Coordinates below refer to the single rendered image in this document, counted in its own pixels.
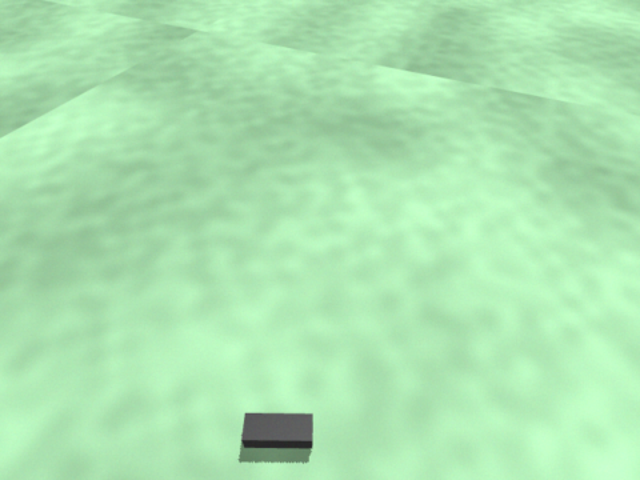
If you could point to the carton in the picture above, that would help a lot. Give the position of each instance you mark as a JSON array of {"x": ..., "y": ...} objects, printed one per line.
[{"x": 277, "y": 430}]

